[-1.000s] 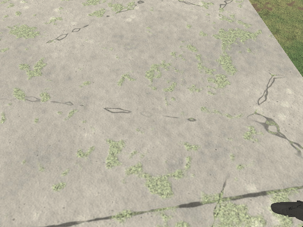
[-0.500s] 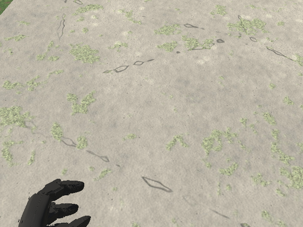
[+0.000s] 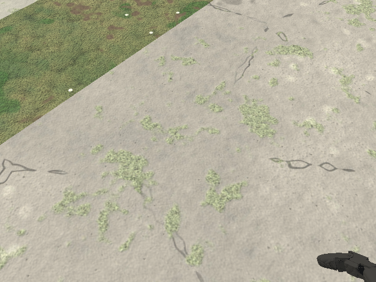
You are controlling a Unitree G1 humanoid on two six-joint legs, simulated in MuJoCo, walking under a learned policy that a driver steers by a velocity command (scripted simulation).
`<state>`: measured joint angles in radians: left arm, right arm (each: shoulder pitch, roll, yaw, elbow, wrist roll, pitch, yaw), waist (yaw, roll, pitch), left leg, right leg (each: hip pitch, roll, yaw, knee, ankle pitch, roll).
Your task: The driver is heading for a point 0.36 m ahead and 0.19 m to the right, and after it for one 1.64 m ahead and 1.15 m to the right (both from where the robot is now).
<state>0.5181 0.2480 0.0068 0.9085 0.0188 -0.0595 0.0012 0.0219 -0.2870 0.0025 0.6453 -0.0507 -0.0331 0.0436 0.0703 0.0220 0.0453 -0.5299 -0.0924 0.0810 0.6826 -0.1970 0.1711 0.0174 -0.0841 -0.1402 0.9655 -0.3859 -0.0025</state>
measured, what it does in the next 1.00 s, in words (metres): walks ahead, turning right: right foot, then left foot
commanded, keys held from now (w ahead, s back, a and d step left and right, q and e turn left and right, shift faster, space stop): w+e+shift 1.00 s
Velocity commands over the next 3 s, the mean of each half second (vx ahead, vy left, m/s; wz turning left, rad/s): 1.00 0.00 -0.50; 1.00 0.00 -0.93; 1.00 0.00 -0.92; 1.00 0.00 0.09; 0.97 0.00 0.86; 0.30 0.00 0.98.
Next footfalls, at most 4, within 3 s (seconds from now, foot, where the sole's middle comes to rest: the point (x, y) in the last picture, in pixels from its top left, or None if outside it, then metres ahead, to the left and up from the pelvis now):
0.40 right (247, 245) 0.58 -0.12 -0.74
0.80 left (237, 146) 1.01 -0.10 -0.74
1.26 right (331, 125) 1.15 -0.52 -0.74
1.66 left None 1.46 -0.85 -0.74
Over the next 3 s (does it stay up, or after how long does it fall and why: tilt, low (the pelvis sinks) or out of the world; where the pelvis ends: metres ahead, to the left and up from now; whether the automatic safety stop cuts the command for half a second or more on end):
stays up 1.77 -1.60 0.01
